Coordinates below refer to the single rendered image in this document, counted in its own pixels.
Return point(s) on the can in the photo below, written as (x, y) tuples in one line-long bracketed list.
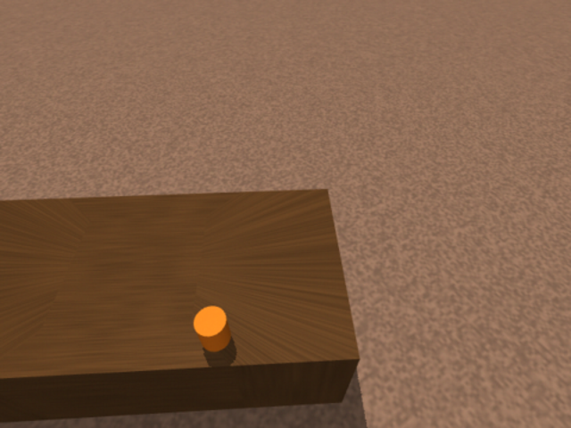
[(211, 326)]

